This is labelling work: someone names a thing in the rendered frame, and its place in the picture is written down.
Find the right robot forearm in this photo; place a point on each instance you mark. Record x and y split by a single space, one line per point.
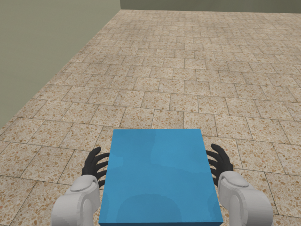
246 206

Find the left robot hand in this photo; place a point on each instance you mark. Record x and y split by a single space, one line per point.
91 167

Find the right robot hand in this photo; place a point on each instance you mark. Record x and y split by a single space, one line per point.
222 164

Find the left robot forearm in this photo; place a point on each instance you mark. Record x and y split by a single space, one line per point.
78 204

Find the carton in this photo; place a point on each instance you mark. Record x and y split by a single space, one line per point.
159 177

